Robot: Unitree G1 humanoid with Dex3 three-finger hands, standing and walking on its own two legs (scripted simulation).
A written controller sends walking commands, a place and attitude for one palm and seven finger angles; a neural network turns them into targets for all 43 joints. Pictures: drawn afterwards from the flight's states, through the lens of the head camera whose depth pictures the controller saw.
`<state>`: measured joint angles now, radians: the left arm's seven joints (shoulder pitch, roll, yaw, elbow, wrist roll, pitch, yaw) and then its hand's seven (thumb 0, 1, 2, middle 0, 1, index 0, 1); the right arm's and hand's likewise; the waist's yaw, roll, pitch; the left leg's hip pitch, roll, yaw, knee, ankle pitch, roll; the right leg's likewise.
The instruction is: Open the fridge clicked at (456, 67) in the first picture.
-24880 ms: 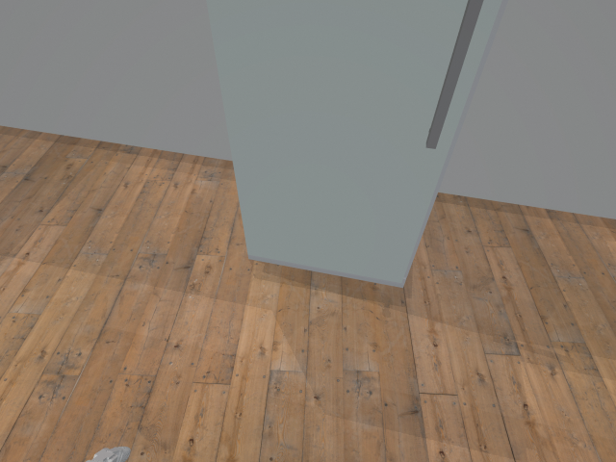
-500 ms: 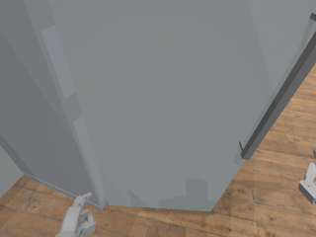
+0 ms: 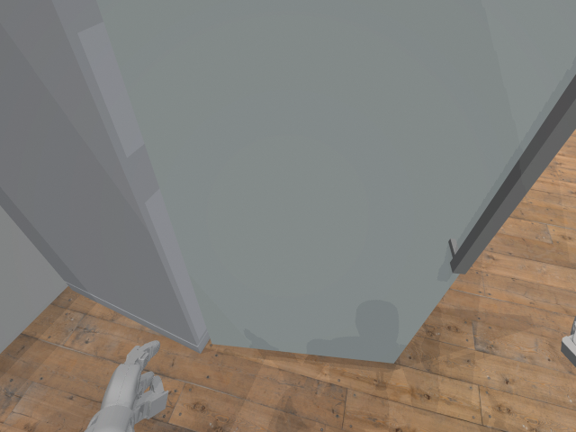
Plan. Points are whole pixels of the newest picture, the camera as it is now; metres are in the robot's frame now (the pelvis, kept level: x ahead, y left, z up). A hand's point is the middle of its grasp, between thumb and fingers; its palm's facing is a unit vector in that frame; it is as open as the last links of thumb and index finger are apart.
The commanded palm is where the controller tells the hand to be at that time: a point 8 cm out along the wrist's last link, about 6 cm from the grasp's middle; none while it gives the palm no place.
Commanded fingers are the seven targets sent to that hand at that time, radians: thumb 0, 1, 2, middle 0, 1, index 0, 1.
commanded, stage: step back with the hand held close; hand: right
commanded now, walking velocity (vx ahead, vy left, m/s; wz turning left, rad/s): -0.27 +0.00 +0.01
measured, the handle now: (514, 168) +0.43 -0.29 +0.17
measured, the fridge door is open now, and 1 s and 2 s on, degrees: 71 71 71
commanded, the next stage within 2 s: stop stepping back and stand still in 1.14 s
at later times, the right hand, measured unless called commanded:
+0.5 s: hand out of the picture +0.11 -0.31 +0.15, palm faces +0.49 +0.77 -0.42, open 7.4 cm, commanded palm +0.06 -0.34 +0.17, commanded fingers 0.00 -0.90 -0.90 0.20 0.30 0.20 0.30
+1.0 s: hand out of the picture +0.08 -0.30 +0.16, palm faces +0.37 +0.83 -0.43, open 7.4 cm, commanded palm +0.00 -0.34 +0.17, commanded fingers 0.00 -0.90 -0.90 0.20 0.30 0.20 0.30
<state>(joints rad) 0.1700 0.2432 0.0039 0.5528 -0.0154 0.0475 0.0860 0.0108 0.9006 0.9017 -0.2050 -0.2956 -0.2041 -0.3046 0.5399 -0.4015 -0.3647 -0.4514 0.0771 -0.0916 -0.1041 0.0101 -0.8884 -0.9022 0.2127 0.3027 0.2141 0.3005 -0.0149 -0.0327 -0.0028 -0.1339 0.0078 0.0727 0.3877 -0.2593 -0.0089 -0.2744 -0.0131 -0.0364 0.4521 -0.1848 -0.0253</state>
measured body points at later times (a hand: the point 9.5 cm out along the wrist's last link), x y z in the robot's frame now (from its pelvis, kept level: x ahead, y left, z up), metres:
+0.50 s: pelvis -0.07 -0.03 -0.01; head -0.06 -0.06 +0.44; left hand +0.12 +0.19 -0.08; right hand +0.08 -0.35 +0.17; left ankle -0.04 +0.12 -0.74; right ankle +0.03 -0.10 -0.74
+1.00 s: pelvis -0.14 -0.04 -0.01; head -0.11 -0.07 +0.43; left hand +0.07 +0.18 -0.07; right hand +0.05 -0.34 +0.18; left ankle -0.17 +0.09 -0.74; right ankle +0.03 -0.11 -0.74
